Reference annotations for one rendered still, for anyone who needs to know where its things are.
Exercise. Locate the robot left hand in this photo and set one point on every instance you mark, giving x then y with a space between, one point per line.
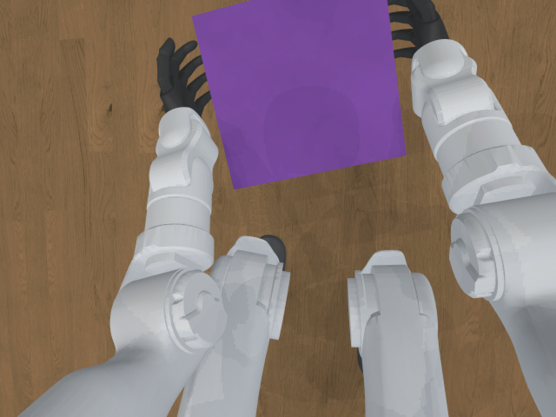
173 82

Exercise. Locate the robot right forearm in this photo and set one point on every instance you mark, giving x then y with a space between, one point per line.
480 156

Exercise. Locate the robot right thigh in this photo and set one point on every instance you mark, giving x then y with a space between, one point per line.
399 347

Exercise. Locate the robot right upper arm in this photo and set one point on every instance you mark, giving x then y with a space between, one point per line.
505 252

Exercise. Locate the robot left forearm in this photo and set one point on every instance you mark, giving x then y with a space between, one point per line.
179 206

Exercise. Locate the carton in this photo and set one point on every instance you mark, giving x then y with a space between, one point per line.
301 87

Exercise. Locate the robot right hand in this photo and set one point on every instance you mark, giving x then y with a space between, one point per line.
425 21

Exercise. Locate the robot left upper arm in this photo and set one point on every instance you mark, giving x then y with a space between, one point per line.
162 327

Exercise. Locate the robot left shin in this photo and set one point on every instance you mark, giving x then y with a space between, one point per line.
246 243

